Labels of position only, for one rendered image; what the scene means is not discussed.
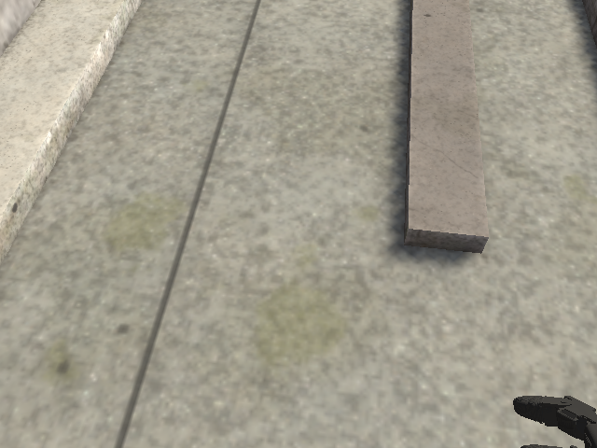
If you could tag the robot right hand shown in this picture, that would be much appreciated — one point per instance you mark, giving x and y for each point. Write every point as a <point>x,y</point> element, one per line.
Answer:
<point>570,415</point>

